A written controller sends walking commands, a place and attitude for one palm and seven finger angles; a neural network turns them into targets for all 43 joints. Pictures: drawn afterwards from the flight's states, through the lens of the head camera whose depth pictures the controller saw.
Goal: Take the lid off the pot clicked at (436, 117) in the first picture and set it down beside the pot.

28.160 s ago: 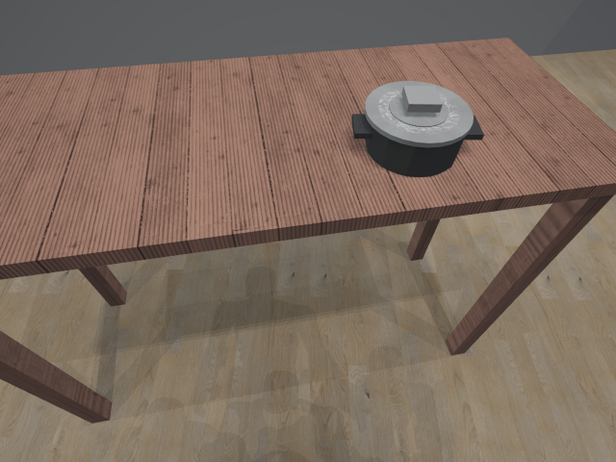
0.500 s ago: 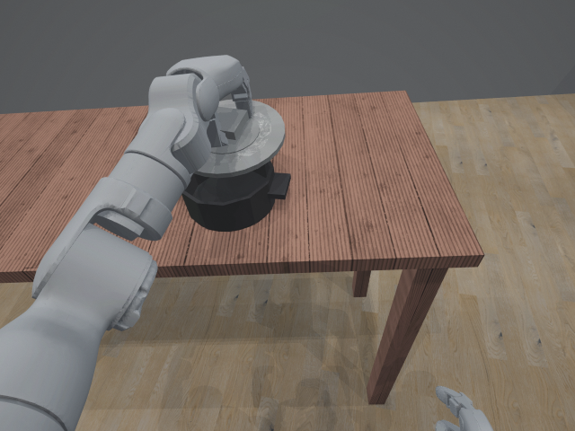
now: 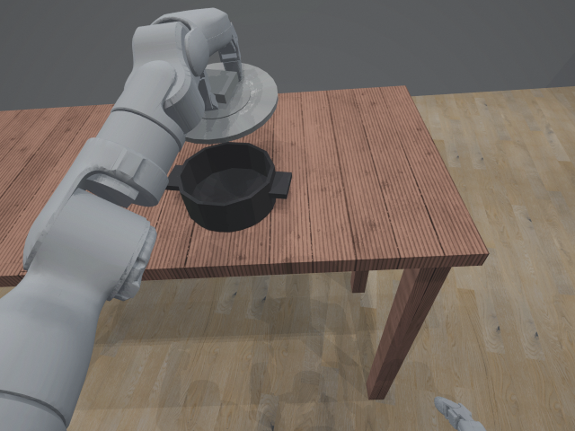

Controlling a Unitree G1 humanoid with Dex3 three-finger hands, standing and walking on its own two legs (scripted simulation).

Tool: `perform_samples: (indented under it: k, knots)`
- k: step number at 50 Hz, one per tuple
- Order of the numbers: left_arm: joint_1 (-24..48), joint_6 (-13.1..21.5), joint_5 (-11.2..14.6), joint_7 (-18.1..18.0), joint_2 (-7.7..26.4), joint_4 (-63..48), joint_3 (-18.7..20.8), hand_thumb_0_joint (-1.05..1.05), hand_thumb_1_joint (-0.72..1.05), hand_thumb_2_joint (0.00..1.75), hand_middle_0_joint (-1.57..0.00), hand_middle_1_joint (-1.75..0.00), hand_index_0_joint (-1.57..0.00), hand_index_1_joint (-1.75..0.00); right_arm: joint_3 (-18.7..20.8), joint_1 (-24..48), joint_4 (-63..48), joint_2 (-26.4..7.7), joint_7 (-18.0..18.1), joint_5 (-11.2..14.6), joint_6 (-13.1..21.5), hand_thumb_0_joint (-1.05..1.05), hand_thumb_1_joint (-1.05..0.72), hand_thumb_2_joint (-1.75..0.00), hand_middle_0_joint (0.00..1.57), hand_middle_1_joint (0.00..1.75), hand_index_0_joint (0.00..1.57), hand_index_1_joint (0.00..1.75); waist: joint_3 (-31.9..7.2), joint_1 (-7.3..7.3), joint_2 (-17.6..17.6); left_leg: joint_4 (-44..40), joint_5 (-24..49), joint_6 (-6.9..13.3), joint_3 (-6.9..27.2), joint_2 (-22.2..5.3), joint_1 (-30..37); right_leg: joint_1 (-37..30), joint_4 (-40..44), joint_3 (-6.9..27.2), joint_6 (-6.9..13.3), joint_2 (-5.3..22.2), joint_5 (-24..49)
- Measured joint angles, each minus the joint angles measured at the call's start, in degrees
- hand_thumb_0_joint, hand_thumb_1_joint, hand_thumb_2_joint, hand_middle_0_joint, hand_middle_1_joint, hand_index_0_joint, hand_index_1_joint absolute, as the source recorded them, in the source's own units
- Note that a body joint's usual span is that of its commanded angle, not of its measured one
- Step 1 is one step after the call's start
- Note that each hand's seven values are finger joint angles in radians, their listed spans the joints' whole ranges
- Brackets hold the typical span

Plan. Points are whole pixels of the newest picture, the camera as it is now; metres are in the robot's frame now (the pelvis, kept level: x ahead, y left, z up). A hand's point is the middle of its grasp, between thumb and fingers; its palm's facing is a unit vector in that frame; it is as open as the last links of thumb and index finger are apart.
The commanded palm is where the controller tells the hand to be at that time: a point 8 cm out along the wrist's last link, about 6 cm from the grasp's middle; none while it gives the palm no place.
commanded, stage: lift the lid straight up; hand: left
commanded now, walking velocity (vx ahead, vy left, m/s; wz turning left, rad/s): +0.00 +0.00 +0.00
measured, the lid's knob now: (214, 85) +0.49 +0.09 +0.26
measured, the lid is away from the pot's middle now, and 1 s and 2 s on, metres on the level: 0.02 0.06 0.18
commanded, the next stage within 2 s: move the lid sideways beside the pot in 0.40 s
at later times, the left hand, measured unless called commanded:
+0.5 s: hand (201, 71) +0.46 +0.10 +0.29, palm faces -0.13 -0.04 -0.99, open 8.6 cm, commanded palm +0.44 +0.10 +0.37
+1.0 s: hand (143, 79) +0.45 +0.16 +0.29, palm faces -0.12 -0.03 -0.99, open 8.6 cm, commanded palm +0.43 +0.16 +0.37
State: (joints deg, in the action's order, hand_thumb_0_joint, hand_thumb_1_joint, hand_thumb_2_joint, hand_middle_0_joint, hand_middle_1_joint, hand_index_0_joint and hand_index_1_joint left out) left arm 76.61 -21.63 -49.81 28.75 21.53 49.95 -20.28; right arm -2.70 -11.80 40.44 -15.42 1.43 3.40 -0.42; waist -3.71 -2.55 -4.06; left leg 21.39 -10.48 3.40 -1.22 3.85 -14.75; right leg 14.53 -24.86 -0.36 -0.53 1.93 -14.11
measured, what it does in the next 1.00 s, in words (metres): stands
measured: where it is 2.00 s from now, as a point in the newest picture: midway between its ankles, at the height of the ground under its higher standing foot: outside the picture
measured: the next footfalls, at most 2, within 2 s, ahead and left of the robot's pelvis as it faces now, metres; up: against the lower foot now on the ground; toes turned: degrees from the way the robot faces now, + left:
none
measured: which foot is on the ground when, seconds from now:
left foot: down 0.00-1.00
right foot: down 0.00-1.00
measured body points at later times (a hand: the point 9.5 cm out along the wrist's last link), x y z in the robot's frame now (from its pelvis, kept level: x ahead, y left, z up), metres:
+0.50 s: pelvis +0.00 +0.01 +0.00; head +0.01 -0.03 +0.45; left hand +0.46 +0.10 +0.35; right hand +0.16 -0.23 -0.12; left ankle +0.00 +0.08 -0.74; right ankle -0.02 -0.13 -0.74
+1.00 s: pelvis -0.01 +0.00 +0.00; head +0.00 -0.02 +0.45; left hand +0.45 +0.16 +0.35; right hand +0.14 -0.25 -0.11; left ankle +0.00 +0.08 -0.74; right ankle -0.02 -0.13 -0.74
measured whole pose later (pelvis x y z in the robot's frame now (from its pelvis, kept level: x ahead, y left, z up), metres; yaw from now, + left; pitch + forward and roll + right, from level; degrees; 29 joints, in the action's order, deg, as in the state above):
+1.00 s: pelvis -0.01 +0.00 +0.00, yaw +1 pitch +3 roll +0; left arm 74.0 -21.1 -51.6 33.3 30.1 42.2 -19.9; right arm -2.2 -11.2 38.2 -16.3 2.2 4.2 -0.6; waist -2.8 -2.1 -2.9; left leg 22.9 -10.5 3.4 -0.4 3.7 -15.4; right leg 14.1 -24.7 -1.2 -0.5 1.8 -13.6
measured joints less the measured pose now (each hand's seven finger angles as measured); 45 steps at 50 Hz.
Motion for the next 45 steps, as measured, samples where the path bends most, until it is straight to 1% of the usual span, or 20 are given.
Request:
perform_samples:
  k: [7,12,17,22,25,27,28,29,31,34,37,41,45]
  knots:
    - [0.83,0.02,-0.14,0.75,0.64,-1.91,0.44,0.02,0.02,1.04,-0.76,-0.95,-0.66,-0.82,0.22,0.32,-0.28,-0.16,-0.15,-0.14,0.92,0.01,-0.90,-0.90,0.20,0.30,0.20,0.30,-0.04,-0.01,0.06,-0.29,0.02,0.23,-0.07,0.21,-0.02,-0.02,0.40,0.09,-0.26,0.20,0.09]
    - [2.55,-0.69,-0.48,0.83,0.44,-1.03,0.73,0.02,0.02,1.04,-0.76,-0.95,-0.66,-0.82,0.05,1.04,-0.44,-0.04,-0.47,-0.07,0.71,0.01,-0.90,-0.90,0.20,0.30,0.20,0.30,-0.34,0.28,0.13,-0.33,0.02,0.32,-0.08,0.31,-0.21,0.14,0.50,0.11,-0.36,0.30,0.12]
    - [3.57,-1.95,-0.90,0.93,0.12,-0.67,-0.09,0.02,0.02,1.04,-0.76,-0.95,-0.66,-0.82,-0.07,1.68,-0.96,0.12,-0.81,0.06,0.03,0.01,-0.90,-0.90,0.20,0.30,0.20,0.30,-0.33,0.64,0.16,-0.34,0.25,0.36,0.08,0.44,-0.73,0.59,0.48,-0.06,-0.41,0.44,0.24]
    - [2.48,-2.29,-0.60,1.37,-0.46,-2.61,-1.58,0.02,0.02,1.04,-0.76,-0.95,-0.66,-0.82,-0.07,2.06,-1.18,0.26,-1.01,0.16,-0.17,0.01,-0.90,-0.90,0.20,0.30,0.20,0.30,-0.43,1.05,-0.10,-0.16,0.34,0.42,0.39,0.56,-0.97,0.63,0.46,-0.38,-0.46,0.56,0.29]
    - [2.23,-1.99,0.18,1.51,-0.98,-3.52,-2.16,0.02,0.02,1.04,-0.76,-0.95,-0.66,-0.82,-0.14,2.26,-1.17,0.43,-0.95,0.16,0.15,0.01,-0.90,-0.90,0.20,0.30,0.20,0.30,-0.40,1.16,-0.19,-0.13,0.42,0.41,0.62,0.66,-0.90,0.49,0.41,-0.61,-0.45,0.65,0.26]
    - [2.31,-1.47,0.07,1.63,-1.28,-3.38,-1.35,0.02,0.02,1.04,-0.77,-0.95,-0.66,-0.82,-0.39,2.58,-0.95,0.58,-0.72,-0.04,0.36,0.01,-0.90,-0.90,0.20,0.30,0.20,0.30,-0.39,1.16,-0.21,-0.14,0.43,0.42,0.55,0.65,-0.74,0.41,0.33,-0.53,-0.44,0.64,0.26]
    - [2.22,-1.12,0.06,1.54,-1.24,-3.17,-0.33,0.02,0.02,1.04,-0.77,-0.95,-0.66,-0.82,-0.56,2.75,-0.89,0.61,-0.60,-0.16,0.33,0.01,-0.90,-0.90,0.20,0.30,0.20,0.30,-0.46,1.06,-0.30,-0.16,0.42,0.41,0.46,0.60,-0.65,0.35,0.38,-0.44,-0.44,0.59,0.30]
    - [2.13,-0.71,-0.09,1.44,-1.04,-2.78,0.93,0.02,0.02,1.04,-0.77,-0.95,-0.66,-0.82,-0.75,2.91,-0.84,0.64,-0.45,-0.28,0.28,0.01,-0.90,-0.90,0.20,0.30,0.20,0.30,-0.57,0.93,-0.37,-0.23,0.42,0.40,0.30,0.54,-0.55,0.34,0.40,-0.27,-0.44,0.53,0.34]
    - [2.83,-0.54,-0.88,1.13,-0.45,-0.75,2.13,0.02,0.02,1.04,-0.77,-0.95,-0.66,-0.82,-1.03,3.12,-0.79,0.75,-0.14,-0.34,0.06,0.01,-0.90,-0.90,0.20,0.30,0.20,0.30,-0.72,0.68,-0.36,-0.32,0.40,0.37,-0.04,0.43,-0.40,0.42,0.26,0.08,-0.41,0.42,0.36]
    - [4.22,-1.15,-2.26,0.72,0.60,2.56,2.79,0.02,0.02,1.04,-0.77,-0.95,-0.66,-0.82,-1.08,3.01,-0.98,0.76,-0.06,-0.09,-0.71,0.01,-0.90,-0.90,0.20,0.30,0.20,0.30,-0.63,0.38,-0.13,-0.25,0.38,0.25,-0.33,0.21,-0.50,0.68,0.08,0.38,-0.31,0.20,0.41]
    - [2.62,-1.41,-3.32,1.26,2.45,0.89,3.28,0.02,0.02,1.04,-0.77,-0.95,-0.66,-0.82,-0.80,2.15,-1.61,0.38,-0.10,-0.10,-1.44,0.01,-0.90,-0.90,0.20,0.30,0.20,0.30,-0.63,0.37,-0.05,-0.26,0.45,0.17,-0.46,0.03,-0.55,0.78,0.11,0.51,-0.20,0.02,0.53]
    - [-0.35,-1.32,-3.37,2.43,4.32,-2.04,2.58,0.02,0.02,1.04,-0.77,-0.95,-0.66,-0.82,-0.30,1.06,-1.84,-0.38,-0.10,0.23,-2.13,0.01,-0.90,-0.90,0.20,0.30,0.20,0.30,-0.63,0.60,0.03,0.35,0.15,0.12,-0.14,-0.15,-0.45,0.25,0.20,0.17,-0.12,-0.16,0.49]
    - [-0.89,-0.81,-2.39,3.86,6.24,-2.46,1.50,0.02,0.02,1.04,-0.77,-0.95,-0.66,-0.82,-0.23,1.08,-1.68,-0.69,0.52,0.81,-1.89,0.01,-0.90,-0.90,0.20,0.30,0.20,0.30,0.41,0.38,0.85,1.01,-0.06,0.05,0.31,-0.21,-0.34,-0.20,-0.05,-0.31,0.01,-0.22,0.37]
